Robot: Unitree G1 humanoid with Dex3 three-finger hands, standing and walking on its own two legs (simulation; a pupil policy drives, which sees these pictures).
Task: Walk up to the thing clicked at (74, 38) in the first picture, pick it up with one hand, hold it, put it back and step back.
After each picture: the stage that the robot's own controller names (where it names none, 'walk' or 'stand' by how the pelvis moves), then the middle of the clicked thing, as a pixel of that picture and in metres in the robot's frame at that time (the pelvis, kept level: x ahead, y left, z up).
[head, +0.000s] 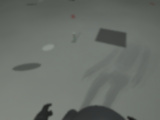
stand; (74, 37) +1.68 +0.43 -0.66
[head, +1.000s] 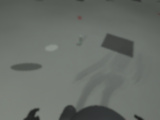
walk; (80, 40) +1.57 +0.20 -0.63
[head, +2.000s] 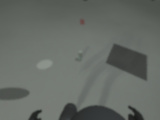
walk; (79, 56) +1.02 +0.18 -0.64
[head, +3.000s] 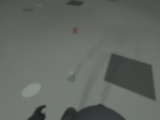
walk; (72, 76) +0.62 +0.24 -0.64
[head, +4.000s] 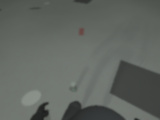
stand; (74, 87) +0.41 +0.23 -0.64
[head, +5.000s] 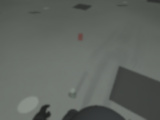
stand; (73, 93) +0.38 +0.19 -0.66
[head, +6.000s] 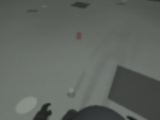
stand; (72, 93) +0.37 +0.20 -0.66
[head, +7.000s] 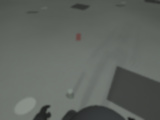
stand; (71, 94) +0.37 +0.22 -0.66
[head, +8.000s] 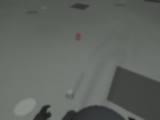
stand; (70, 94) +0.35 +0.22 -0.66
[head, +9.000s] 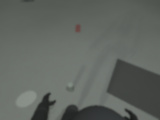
go down; (71, 87) +0.38 +0.22 -0.65
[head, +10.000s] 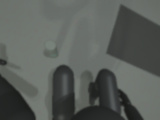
go down; (52, 50) +0.43 +0.28 -0.22
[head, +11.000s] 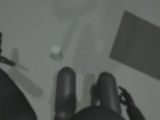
close in; (58, 53) +0.43 +0.28 -0.25
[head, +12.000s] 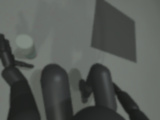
close in; (28, 49) +0.40 +0.32 -0.15
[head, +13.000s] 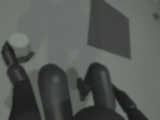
close; (23, 49) +0.40 +0.32 -0.15
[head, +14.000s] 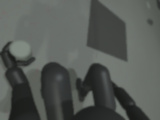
lift; (24, 53) +0.36 +0.32 -0.15
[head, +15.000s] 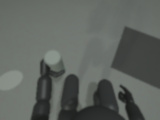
lift; (57, 65) +0.32 +0.22 +0.02
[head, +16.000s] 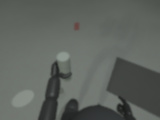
hold; (65, 69) +0.32 +0.18 +0.04
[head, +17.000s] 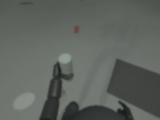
hold; (67, 69) +0.32 +0.16 +0.04
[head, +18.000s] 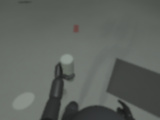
crouch; (68, 70) +0.32 +0.15 +0.03
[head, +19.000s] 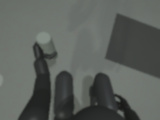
crouch; (49, 48) +0.44 +0.26 -0.05
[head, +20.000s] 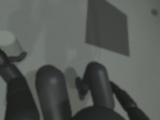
lower; (14, 49) +0.40 +0.34 -0.15
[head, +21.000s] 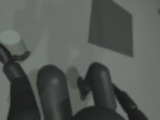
lower; (18, 48) +0.40 +0.34 -0.15
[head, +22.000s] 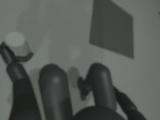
lower; (22, 49) +0.39 +0.33 -0.15
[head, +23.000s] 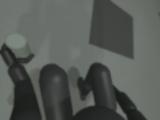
lower; (22, 51) +0.38 +0.33 -0.16
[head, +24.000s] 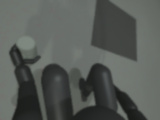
loosen; (30, 52) +0.38 +0.31 -0.15
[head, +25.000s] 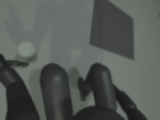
withdraw; (29, 54) +0.37 +0.30 -0.16
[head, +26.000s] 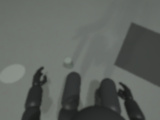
walk; (69, 63) +0.41 +0.23 -0.35
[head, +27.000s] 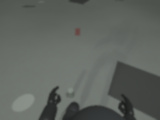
stand; (71, 93) +0.35 +0.19 -0.59
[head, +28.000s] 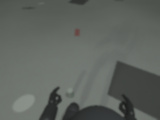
stand; (71, 93) +0.35 +0.21 -0.60
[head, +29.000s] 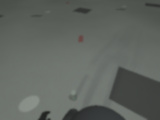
stand; (74, 95) +0.37 +0.19 -0.65
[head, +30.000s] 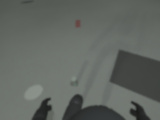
walk; (75, 81) +0.43 +0.22 -0.62
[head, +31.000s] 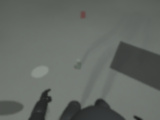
walk; (78, 64) +0.69 +0.16 -0.62
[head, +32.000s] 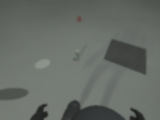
stand; (77, 55) +0.98 +0.24 -0.63
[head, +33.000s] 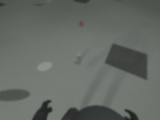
stand; (78, 59) +0.99 +0.21 -0.65
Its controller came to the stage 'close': yes
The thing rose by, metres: 0.68
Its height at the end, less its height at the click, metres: +0.00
